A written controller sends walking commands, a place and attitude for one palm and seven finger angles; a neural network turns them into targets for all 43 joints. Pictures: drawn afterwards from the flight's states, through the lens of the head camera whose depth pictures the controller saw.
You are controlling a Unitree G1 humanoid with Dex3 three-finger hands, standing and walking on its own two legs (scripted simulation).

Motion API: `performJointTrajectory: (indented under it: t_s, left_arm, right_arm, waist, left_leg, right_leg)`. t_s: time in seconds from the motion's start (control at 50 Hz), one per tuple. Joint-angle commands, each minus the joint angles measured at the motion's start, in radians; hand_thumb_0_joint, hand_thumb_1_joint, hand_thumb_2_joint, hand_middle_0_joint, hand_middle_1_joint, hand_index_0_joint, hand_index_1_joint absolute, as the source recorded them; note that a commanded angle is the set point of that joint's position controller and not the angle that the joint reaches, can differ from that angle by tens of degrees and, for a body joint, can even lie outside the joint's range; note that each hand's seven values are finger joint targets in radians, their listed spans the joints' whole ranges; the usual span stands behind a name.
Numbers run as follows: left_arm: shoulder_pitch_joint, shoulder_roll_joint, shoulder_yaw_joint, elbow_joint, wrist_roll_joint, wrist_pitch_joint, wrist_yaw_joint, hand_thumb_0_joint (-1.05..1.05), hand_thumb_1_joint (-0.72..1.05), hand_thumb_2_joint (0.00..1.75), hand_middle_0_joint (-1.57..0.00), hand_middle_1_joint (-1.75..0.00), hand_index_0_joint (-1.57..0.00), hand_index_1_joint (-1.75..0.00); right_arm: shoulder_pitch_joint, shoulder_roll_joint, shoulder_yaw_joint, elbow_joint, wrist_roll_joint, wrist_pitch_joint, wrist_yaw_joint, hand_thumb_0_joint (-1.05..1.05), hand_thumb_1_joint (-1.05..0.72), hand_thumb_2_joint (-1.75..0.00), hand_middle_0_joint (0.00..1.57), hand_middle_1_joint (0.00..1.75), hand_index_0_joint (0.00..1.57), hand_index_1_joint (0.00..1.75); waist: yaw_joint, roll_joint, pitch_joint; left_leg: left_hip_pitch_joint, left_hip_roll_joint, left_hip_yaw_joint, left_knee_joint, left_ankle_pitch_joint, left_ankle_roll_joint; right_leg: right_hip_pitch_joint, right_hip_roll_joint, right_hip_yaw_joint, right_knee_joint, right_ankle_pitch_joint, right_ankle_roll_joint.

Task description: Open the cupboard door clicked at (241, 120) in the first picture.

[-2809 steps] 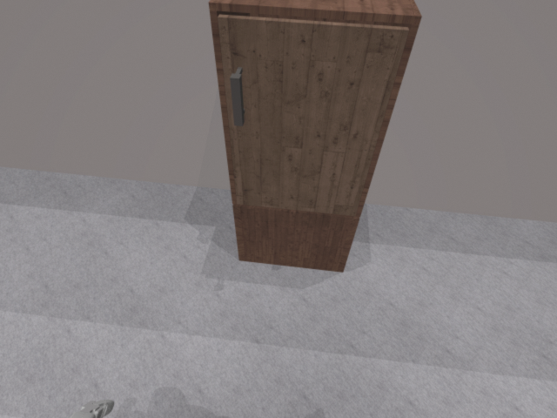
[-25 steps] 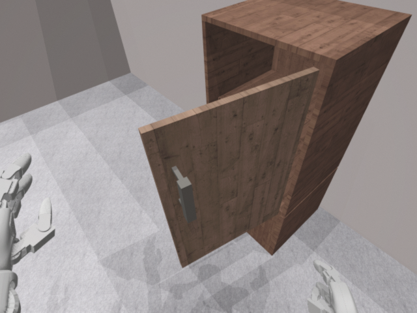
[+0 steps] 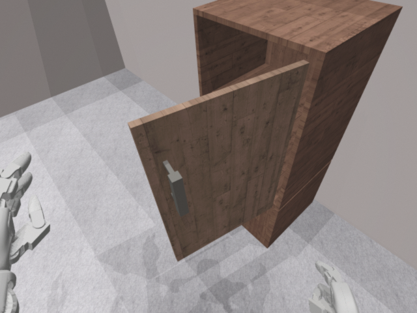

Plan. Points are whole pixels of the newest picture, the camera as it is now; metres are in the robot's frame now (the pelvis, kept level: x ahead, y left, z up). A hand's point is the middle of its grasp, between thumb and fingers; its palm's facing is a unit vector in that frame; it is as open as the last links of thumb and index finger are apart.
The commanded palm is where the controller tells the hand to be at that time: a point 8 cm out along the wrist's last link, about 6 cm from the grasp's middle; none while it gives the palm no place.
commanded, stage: step back with the hand held close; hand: left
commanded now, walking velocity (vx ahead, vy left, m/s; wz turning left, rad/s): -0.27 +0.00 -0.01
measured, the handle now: (175, 188) +0.35 +0.11 +0.04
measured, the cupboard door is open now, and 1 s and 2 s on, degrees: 78 78 78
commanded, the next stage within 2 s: stop stepping back and stand still in 0.82 s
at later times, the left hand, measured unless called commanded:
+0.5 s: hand out of the picture +0.11 +0.31 +0.15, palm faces +0.38 -0.77 -0.51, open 7.4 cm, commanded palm +0.05 +0.34 +0.17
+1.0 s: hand out of the picture +0.00 +0.31 +0.17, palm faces +0.47 -0.77 -0.42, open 7.4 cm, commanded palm -0.07 +0.34 +0.17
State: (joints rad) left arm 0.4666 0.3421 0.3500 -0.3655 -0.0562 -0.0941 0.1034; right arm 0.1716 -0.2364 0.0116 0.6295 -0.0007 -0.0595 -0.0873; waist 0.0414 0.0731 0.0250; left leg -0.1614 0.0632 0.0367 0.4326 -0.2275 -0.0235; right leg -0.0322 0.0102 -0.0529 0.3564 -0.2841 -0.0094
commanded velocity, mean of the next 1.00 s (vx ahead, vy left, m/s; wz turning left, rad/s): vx -0.25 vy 0.00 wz -0.03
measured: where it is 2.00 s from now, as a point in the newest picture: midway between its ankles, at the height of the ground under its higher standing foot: outside the picture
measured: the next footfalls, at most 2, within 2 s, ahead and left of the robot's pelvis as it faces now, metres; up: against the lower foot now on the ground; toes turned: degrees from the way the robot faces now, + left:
left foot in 0.76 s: -0.05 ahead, +0.15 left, +0.00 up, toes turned +5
right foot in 1.10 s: -0.29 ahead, -0.08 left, +0.00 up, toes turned -3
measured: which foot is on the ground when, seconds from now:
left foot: down 0.00-0.64, up 0.66-0.74, down 0.76-1.00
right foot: down 0.00-0.76, up 0.78-1.00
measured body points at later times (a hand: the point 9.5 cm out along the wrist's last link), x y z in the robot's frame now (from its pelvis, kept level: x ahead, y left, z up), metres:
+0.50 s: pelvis -0.09 +0.04 -0.01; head -0.06 +0.05 +0.44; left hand +0.09 +0.35 +0.17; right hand +0.09 -0.19 -0.08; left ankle +0.00 +0.14 -0.74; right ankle -0.06 -0.10 -0.74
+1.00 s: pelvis -0.21 +0.03 -0.01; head -0.18 +0.06 +0.44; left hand -0.03 +0.34 +0.19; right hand -0.02 -0.17 -0.09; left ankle -0.09 +0.14 -0.74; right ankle -0.28 -0.10 -0.69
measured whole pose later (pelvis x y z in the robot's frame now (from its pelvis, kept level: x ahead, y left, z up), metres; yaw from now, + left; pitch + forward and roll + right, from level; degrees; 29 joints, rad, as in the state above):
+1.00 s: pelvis -0.21 +0.03 -0.01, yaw +1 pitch +1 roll -4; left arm 0.51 0.41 0.44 -0.56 -0.05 -0.18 0.17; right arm 0.17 -0.14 0.01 0.62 -0.01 -0.15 -0.05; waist 0.01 0.01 0.04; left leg -0.45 0.07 0.03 0.46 -0.05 0.03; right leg -0.33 0.06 0.01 0.93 -0.50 0.02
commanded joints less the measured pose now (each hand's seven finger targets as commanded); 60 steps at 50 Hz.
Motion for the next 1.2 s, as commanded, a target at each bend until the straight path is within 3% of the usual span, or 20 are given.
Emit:
performJointTrajectory:
  t_s: [0.0, 0.22, 0.5, 0.56, 0.6, 0.64, 0.68, 0.7, 0.72, 0.74, 0.76, 0.78, 0.84, 0.98, 1.04, 1.08, 1.1, 1.12, 1.14, 1.18]
  left_arm:
    - [-0.012, 0.243, 0.147, -0.239, 0.005, -0.086, 0.019, 0.00, 0.90, 0.90, -0.20, -0.30, -0.20, -0.30]
    - [0.120, 0.279, 0.207, -0.357, -0.009, -0.079, 0.050, 0.00, 0.90, 0.90, -0.20, -0.30, -0.20, -0.30]
    - [0.044, 0.258, 0.228, -0.374, 0.037, -0.151, 0.067, 0.00, 0.90, 0.90, -0.20, -0.30, -0.20, -0.30]
    - [0.069, 0.251, 0.222, -0.375, 0.031, -0.162, 0.066, 0.00, 0.90, 0.90, -0.20, -0.30, -0.20, -0.30]
    - [0.082, 0.299, 0.244, -0.402, 0.020, -0.175, 0.076, 0.00, 0.90, 0.90, -0.20, -0.30, -0.20, -0.30]
    - [0.044, 0.259, 0.195, -0.380, 0.029, -0.168, 0.086, 0.00, 0.90, 0.90, -0.20, -0.30, -0.20, -0.30]
    - [-0.027, 0.259, 0.190, -0.382, 0.034, -0.157, 0.089, 0.00, 0.90, 0.90, -0.20, -0.30, -0.20, -0.30]
    - [-0.080, 0.267, 0.177, -0.390, 0.028, -0.151, 0.088, 0.00, 0.90, 0.90, -0.20, -0.30, -0.20, -0.30]
    - [-0.104, 0.254, 0.167, -0.397, 0.021, -0.157, 0.086, 0.00, 0.90, 0.90, -0.20, -0.30, -0.20, -0.30]
    - [-0.120, 0.246, 0.178, -0.415, 0.027, -0.174, 0.091, 0.00, 0.90, 0.90, -0.20, -0.30, -0.20, -0.30]
    - [-0.147, 0.261, 0.206, -0.387, 0.041, -0.178, 0.104, 0.00, 0.90, 0.90, -0.20, -0.30, -0.20, -0.30]
    - [-0.130, 0.261, 0.212, -0.339, 0.043, -0.188, 0.105, 0.00, 0.90, 0.90, -0.20, -0.30, -0.20, -0.30]
    - [-0.034, 0.236, 0.204, -0.345, 0.025, -0.180, 0.085, 0.00, 0.90, 0.90, -0.20, -0.30, -0.20, -0.30]
    - [0.065, 0.236, 0.178, -0.470, -0.004, -0.157, 0.088, 0.00, 0.90, 0.90, -0.20, -0.30, -0.20, -0.30]
    - [0.128, 0.285, 0.228, -0.437, -0.010, -0.154, 0.079, 0.00, 0.90, 0.90, -0.20, -0.30, -0.20, -0.30]
    - [0.125, 0.349, 0.277, -0.421, -0.016, -0.167, 0.076, 0.00, 0.90, 0.90, -0.20, -0.30, -0.20, -0.30]
    - [0.101, 0.374, 0.308, -0.419, -0.021, -0.174, 0.088, 0.00, 0.90, 0.90, -0.20, -0.30, -0.20, -0.30]
    - [0.109, 0.377, 0.318, -0.355, -0.021, -0.182, 0.090, 0.00, 0.90, 0.90, -0.20, -0.30, -0.20, -0.30]
    - [0.115, 0.297, 0.257, -0.290, -0.023, -0.163, 0.079, 0.00, 0.90, 0.90, -0.20, -0.30, -0.20, -0.30]
    - [0.099, 0.287, 0.249, -0.230, -0.009, -0.153, 0.076, 0.00, 0.90, 0.90, -0.20, -0.30, -0.20, -0.30]
  right_arm:
    - [-0.127, -0.101, -0.048, -0.184, 0.000, -0.008, -0.012, 0.00, -0.90, -0.90, 0.20, 0.30, 0.20, 0.30]
    - [-0.105, -0.100, -0.062, -0.249, 0.013, 0.041, -0.019, 0.00, -0.90, -0.90, 0.20, 0.30, 0.20, 0.30]
    - [-0.097, -0.136, -0.066, -0.241, 0.004, -0.049, -0.015, 0.00, -0.90, -0.90, 0.20, 0.30, 0.20, 0.30]
    - [-0.065, -0.114, -0.070, -0.232, 0.005, -0.069, -0.009, 0.00, -0.90, -0.90, 0.20, 0.30, 0.20, 0.30]
    - [-0.034, -0.103, -0.081, -0.197, 0.002, -0.075, -0.007, 0.00, -0.90, -0.90, 0.20, 0.30, 0.20, 0.30]
    - [-0.030, -0.075, -0.075, -0.150, -0.008, -0.065, -0.001, 0.00, -0.90, -0.90, 0.20, 0.30, 0.20, 0.30]
    - [-0.026, -0.070, -0.063, -0.141, -0.015, -0.066, -0.004, 0.00, -0.90, -0.90, 0.20, 0.30, 0.20, 0.30]
    - [-0.036, -0.078, -0.055, -0.137, -0.012, -0.065, -0.012, 0.00, -0.90, -0.90, 0.20, 0.30, 0.20, 0.30]
    - [-0.057, -0.109, -0.054, -0.149, -0.007, -0.074, -0.025, 0.00, -0.90, -0.90, 0.20, 0.30, 0.20, 0.30]
    - [-0.086, -0.135, -0.050, -0.164, -0.006, -0.094, -0.032, 0.00, -0.90, -0.90, 0.20, 0.30, 0.20, 0.30]
    - [-0.053, -0.096, -0.050, -0.148, -0.023, -0.117, -0.033, 0.00, -0.90, -0.90, 0.20, 0.30, 0.20, 0.30]
    - [-0.044, -0.077, -0.062, -0.129, -0.022, -0.130, -0.025, 0.00, -0.90, -0.90, 0.20, 0.30, 0.20, 0.30]
    - [-0.049, -0.102, -0.092, -0.129, -0.016, -0.133, 0.008, 0.00, -0.90, -0.90, 0.20, 0.30, 0.20, 0.30]
    - [-0.058, -0.086, -0.064, -0.147, -0.014, -0.145, 0.028, 0.00, -0.90, -0.90, 0.20, 0.30, 0.20, 0.30]
    - [-0.048, -0.060, -0.050, -0.157, -0.009, -0.117, 0.025, 0.00, -0.90, -0.90, 0.20, 0.30, 0.20, 0.30]
    - [-0.047, -0.059, -0.045, -0.139, -0.014, -0.083, 0.020, 0.00, -0.90, -0.90, 0.20, 0.30, 0.20, 0.30]
    - [-0.056, -0.057, -0.034, -0.135, -0.022, -0.078, 0.019, 0.00, -0.90, -0.90, 0.20, 0.30, 0.20, 0.30]
    - [-0.049, -0.054, -0.025, -0.140, -0.020, -0.088, 0.025, 0.00, -0.90, -0.90, 0.20, 0.30, 0.20, 0.30]
    - [-0.030, -0.061, -0.048, -0.135, 0.010, -0.081, 0.020, 0.00, -0.90, -0.90, 0.20, 0.30, 0.20, 0.30]
    - [-0.061, -0.073, -0.044, -0.145, 0.017, -0.079, 0.009, 0.00, -0.90, -0.90, 0.20, 0.30, 0.20, 0.30]
  waist:
    - [-0.025, -0.095, -0.088]
    - [-0.025, -0.003, -0.217]
    - [-0.025, 0.141, -0.067]
    - [-0.033, 0.032, -0.077]
    - [-0.047, -0.141, -0.094]
    - [-0.053, -0.253, -0.082]
    - [-0.067, -0.271, -0.068]
    - [-0.080, -0.180, -0.026]
    - [-0.074, 0.019, 0.032]
    - [-0.046, 0.281, 0.017]
    - [-0.055, 0.274, -0.007]
    - [-0.046, 0.148, -0.046]
    - [-0.046, 0.052, -0.129]
    - [-0.045, 0.225, -0.187]
    - [-0.049, 0.105, -0.164]
    - [-0.050, -0.154, -0.137]
    - [-0.043, -0.127, -0.161]
    - [-0.047, -0.118, -0.192]
    - [-0.048, -0.280, -0.196]
    - [-0.046, -0.279, -0.150]
  left_leg:
    - [0.072, -0.032, 0.025, 0.058, 0.287, 0.055]
    - [0.053, 0.032, -0.012, 0.025, 0.509, 0.045]
    - [-0.559, 0.122, -0.168, -0.231, -0.497, 0.108]
    - [-0.452, 0.049, -0.099, -0.086, -0.427, 0.076]
    - [-0.122, -0.067, -0.013, 0.262, -0.240, 0.010]
    - [0.001, -0.083, -0.023, 0.550, -0.185, 0.000]
    - [-0.004, -0.049, -0.037, 0.389, -0.186, 0.014]
    - [0.007, -0.049, -0.033, 0.171, -0.138, 0.011]
    - [-0.110, 0.026, -0.142, -0.054, -0.209, 0.039]
    - [-0.298, 0.212, -0.356, -0.226, -0.273, 0.104]
    - [-0.405, 0.311, -0.473, -0.292, -0.274, 0.179]
    - [-0.356, 0.306, -0.402, -0.252, -0.226, 0.193]
    - [-0.291, 0.277, -0.334, -0.203, -0.212, 0.199]
    - [-0.153, 0.140, -0.187, -0.304, -0.347, 0.080]
    - [-0.135, 0.009, -0.033, -0.112, -0.211, 0.002]
    - [-0.069, -0.045, -0.021, 0.318, -0.028, -0.004]
    - [-0.151, -0.041, -0.034, 0.394, -0.060, 0.001]
    - [-0.225, -0.025, -0.016, 0.392, -0.048, 0.003]
    - [-0.341, -0.057, -0.023, 0.377, -0.046, 0.007]
    - [-0.335, -0.056, 0.013, 0.285, -0.048, 0.029]
  right_leg:
    - [-0.137, -0.100, 0.046, -0.043, 0.604, 0.038]
    - [-0.115, -0.042, 0.026, 0.088, 0.484, 0.033]
    - [0.073, 0.054, 0.023, 0.277, -0.018, 0.030]
    - [-0.080, 0.012, 0.100, 0.151, -0.131, -0.005]
    - [-0.473, -0.138, 0.310, -0.107, -0.320, -0.085]
    - [-0.669, -0.274, 0.391, -0.165, -0.281, -0.146]
    - [-0.612, -0.228, 0.273, -0.094, -0.134, -0.094]
    - [-0.596, -0.159, 0.208, -0.013, -0.124, -0.044]
    - [-0.548, -0.049, 0.142, 0.149, -0.148, 0.005]
    - [-0.414, 0.037, 0.060, 0.419, -0.184, 0.040]
    - [-0.336, 0.067, 0.100, 0.685, -0.228, 0.032]
    - [-0.349, 0.052, 0.136, 0.773, -0.209, 0.023]
    - [-0.336, 0.050, 0.136, 0.813, -0.178, 0.033]
    - [-0.161, 0.094, -0.038, 0.316, -0.291, 0.000]
    - [-0.082, 0.028, -0.008, -0.084, -0.166, -0.050]
    - [-0.338, -0.245, 0.309, -0.187, -0.037, -0.140]
    - [-0.289, -0.311, 0.310, -0.135, 0.226, -0.166]
    - [-0.181, -0.332, 0.296, -0.072, 0.449, -0.175]
    - [-0.005, -0.243, 0.244, 0.025, 0.682, -0.102]
    - [0.036, -0.231, 0.191, 0.084, 0.860, -0.055]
